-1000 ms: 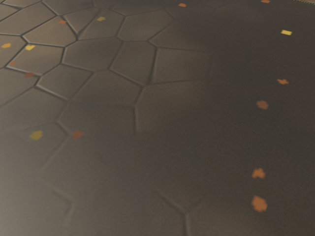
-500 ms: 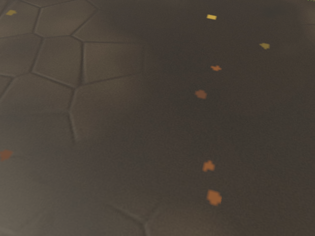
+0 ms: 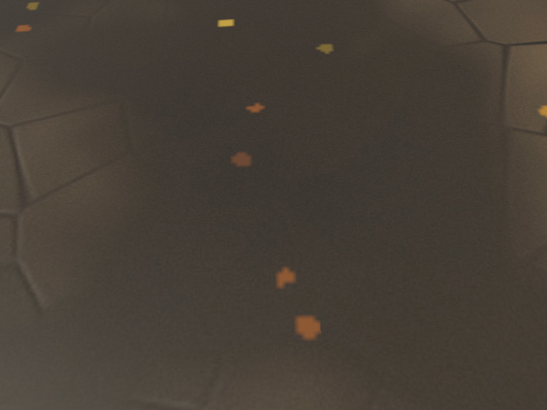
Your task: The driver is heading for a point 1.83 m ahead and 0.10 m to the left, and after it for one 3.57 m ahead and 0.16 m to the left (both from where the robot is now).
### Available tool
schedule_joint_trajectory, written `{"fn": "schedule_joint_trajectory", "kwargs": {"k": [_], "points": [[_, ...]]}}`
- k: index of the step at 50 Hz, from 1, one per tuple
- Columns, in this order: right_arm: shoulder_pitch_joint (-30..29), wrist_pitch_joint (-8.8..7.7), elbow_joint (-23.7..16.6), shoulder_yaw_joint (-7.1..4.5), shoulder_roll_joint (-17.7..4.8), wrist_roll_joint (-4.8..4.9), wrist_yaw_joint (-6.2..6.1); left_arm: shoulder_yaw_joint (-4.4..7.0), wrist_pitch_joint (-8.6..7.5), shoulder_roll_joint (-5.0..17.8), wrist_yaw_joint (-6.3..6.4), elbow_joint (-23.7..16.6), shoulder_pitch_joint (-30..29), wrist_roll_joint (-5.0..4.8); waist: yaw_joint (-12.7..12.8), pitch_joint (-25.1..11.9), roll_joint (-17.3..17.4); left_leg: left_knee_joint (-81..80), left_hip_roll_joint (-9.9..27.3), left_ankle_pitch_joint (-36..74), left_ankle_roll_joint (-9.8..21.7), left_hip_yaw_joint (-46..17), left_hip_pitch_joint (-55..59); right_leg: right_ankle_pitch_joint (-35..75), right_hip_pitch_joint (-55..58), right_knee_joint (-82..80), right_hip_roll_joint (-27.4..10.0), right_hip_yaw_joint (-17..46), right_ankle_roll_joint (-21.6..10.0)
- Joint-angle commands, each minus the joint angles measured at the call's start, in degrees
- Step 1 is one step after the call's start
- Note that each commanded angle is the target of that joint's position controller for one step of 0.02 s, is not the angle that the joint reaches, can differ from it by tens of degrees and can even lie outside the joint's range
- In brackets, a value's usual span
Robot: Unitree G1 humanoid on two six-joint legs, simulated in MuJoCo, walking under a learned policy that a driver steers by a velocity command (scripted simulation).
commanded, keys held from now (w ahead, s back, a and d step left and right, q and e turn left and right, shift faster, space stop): e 0.10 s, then no key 0.90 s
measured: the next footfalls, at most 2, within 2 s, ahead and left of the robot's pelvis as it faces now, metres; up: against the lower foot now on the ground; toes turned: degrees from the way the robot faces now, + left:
left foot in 0.18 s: +0.06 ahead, +0.12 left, +0.00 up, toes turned -9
right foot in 0.52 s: -0.01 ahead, -0.08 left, +0.00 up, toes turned -5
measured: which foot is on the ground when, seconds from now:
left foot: up 0.00-0.16, down 0.18-1.00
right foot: down 0.00-0.18, up 0.20-0.50, down 0.52-1.00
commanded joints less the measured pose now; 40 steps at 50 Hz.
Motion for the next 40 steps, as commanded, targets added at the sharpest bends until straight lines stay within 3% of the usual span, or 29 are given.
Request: {"fn": "schedule_joint_trajectory", "kwargs": {"k": [1,6,8,9,10,11,12,13,14,16,20,23,25,26,27,28,29,31,40], "points": [[-2.5,-0.97,-5.2,-0.58,-3.8,0.26,-0.39,2.93,-0.35,10.2,0.08,-2.8,2.3,0.44,1.8,-5.5,-8.3,-4.5,-1.0,-1.2,0.5,-0.4,-3.1,16.6,8.3,-4.1,-14.8,17.0,-10.0],[0.6,-1.95,-5.6,-0.23,-4.0,1.12,-1.01,3.24,-0.04,10.5,-0.46,-3.4,-1.1,0.47,-0.1,-6.9,-9.2,-15.6,-3.3,-1.0,2.4,-0.2,7.5,21.9,4.5,-1.3,-13.2,21.2,-7.4],[4.8,-2.78,-4.5,-0.07,-3.6,0.63,-1.68,2.67,-0.05,8.9,-0.11,-3.7,-3.6,-0.46,-3.1,-7.2,-7.6,-30.9,-2.0,9.1,3.4,-0.3,18.1,15.3,-0.7,2.0,-9.7,19.6,-2.8],[4.4,-3.22,-5.0,-0.64,-7.2,-0.33,-2.26,1.72,-0.33,5.7,0.09,-4.0,-1.7,-0.64,-1.7,-7.5,0.5,-37.4,7.9,7.1,5.5,-10.0,22.4,2.7,-5.8,8.4,-5.4,14.8,0.7],[0.0,-3.02,-6.9,-1.53,-12.9,-0.29,-1.96,1.17,-0.55,3.4,0.43,-4.5,1.7,-0.58,0.9,-6.1,12.1,-39.7,20.6,16.7,11.3,-25.4,23.1,-17.9,-14.3,16.7,5.7,3.5,3.2],[2.1,-2.77,-6.0,-1.6,-11.2,-0.34,-1.39,2.34,-0.19,8.1,0.77,-3.2,1.2,1.2,-1.1,-6.4,9.3,-37.6,22.5,21.3,16.9,-25.8,18.0,-23.2,-12.3,28.1,3.0,2.3,3.8],[0.4,-2.92,-6.2,-0.42,-7.4,0.11,-0.95,2.73,0.01,8.6,0.61,-2.2,1.3,0.98,0.3,-4.6,5.2,-37.1,19.3,22.4,17.0,-21.4,15.7,-20.4,-11.4,32.4,2.3,3.8,3.8],[-2.8,-3.02,-6.3,0.2,-5.2,0.31,-0.74,2.62,0.22,7.8,0.28,-1.1,1.9,0.68,1.6,-2.9,4.0,-36.5,15.4,22.9,15.1,-15.8,14.0,-16.7,-10.4,34.6,1.6,3.6,4.4],[-4.4,-3.19,-6.4,0.45,-4.6,0.19,-0.84,2.46,0.45,7.2,-0.12,-0.6,2.4,0.55,2.1,-3.1,6.1,-36.0,12.5,24.9,13.6,-12.0,15.0,-14.4,-10.4,35.5,1.7,2.9,4.9],[-3.0,-3.46,-5.6,0.59,-4.4,0.18,-1.06,1.86,0.73,6.1,-0.54,0.2,2.4,0.32,1.0,-4.0,7.3,-34.4,10.3,31.4,13.3,-8.4,18.2,-13.8,-10.2,33.4,1.8,1.7,6.3],[0.4,-3.59,-3.2,0.6,-4.7,0.22,-0.75,0.13,1.22,3.2,-0.25,0.5,-1.0,-0.1,-1.5,-5.2,7.8,-32.5,10.7,31.8,13.8,-7.9,22.1,-15.6,-5.6,18.4,-0.6,-1.4,6.8],[1.9,-2.87,-1.3,0.05,-6.2,-0.08,-0.15,-0.42,1.14,3.3,0.44,1.8,-0.9,-0.62,-1.9,-5.1,9.6,-30.7,10.3,33.5,13.7,-8.9,21.3,-13.1,0.3,6.2,-1.1,-5.3,5.4],[1.8,-2.64,-0.3,0.08,-6.0,0.38,-0.05,-0.93,0.28,2.9,0.99,3.6,1.5,-0.21,0.3,-5.1,6.8,-28.3,9.4,33.9,10.6,-8.1,17.4,1.6,8.8,-8.7,-2.5,-4.6,3.9],[2.6,-3.06,-0.4,0.38,-4.8,0.41,0.08,-0.84,-0.5,4.8,1.36,3.7,1.1,0.58,-0.3,-6.7,3.8,-27.9,8.8,28.9,7.9,-8.0,13.6,5.5,14.4,-9.8,-6.8,0.9,2.8],[3.8,-3.57,-1.3,0.86,-2.8,0.85,0.47,-0.21,-1.13,9.2,1.69,3.4,-1.0,1.12,-3.2,-7.0,-5.2,-26.8,4.1,19.9,5.6,-3.6,10.7,14.0,14.5,-7.2,-14.0,8.7,0.4],[2.7,-3.19,0.2,1.37,-1.8,0.85,0.2,-1.07,-1.52,6.1,1.38,4.0,-3.3,0.34,-2.7,-5.8,-7.2,-30.5,2.2,10.4,4.8,-1.7,17.0,13.5,6.5,-6.2,-15.7,8.3,-1.7],[1.4,-2.96,1.0,1.18,-2.7,0.38,0.02,-1.75,-1.89,4.1,1.18,4.0,-4.7,0.31,-2.4,-4.0,-6.8,-31.1,2.1,11.6,4.5,-2.0,18.6,8.3,4.7,-6.6,-13.5,7.2,-0.8],[0.7,-2.96,2.5,0.72,-3.9,0.32,0.14,-1.99,-2.27,4.3,1.66,5.7,-3.4,0.39,-1.3,-2.6,-7.0,-31.0,2.8,16.3,4.7,-2.5,19.6,5.6,4.0,-7.2,-10.7,5.3,0.7],[2.8,-3.07,10.3,1.21,-2.5,0.49,-0.2,-2.6,-2.87,3.9,2.29,12.3,-1.2,-0.03,-1.3,-1.0,-2.4,-33.3,3.9,17.4,4.2,-3.2,19.5,5.0,4.7,-8.1,-9.8,4.1,0.6]]}}
Keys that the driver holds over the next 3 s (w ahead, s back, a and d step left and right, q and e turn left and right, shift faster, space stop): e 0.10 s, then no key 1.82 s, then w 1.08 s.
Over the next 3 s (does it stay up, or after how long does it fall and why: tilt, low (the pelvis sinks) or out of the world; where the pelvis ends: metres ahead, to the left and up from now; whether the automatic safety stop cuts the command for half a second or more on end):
stays up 0.46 -0.02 0.00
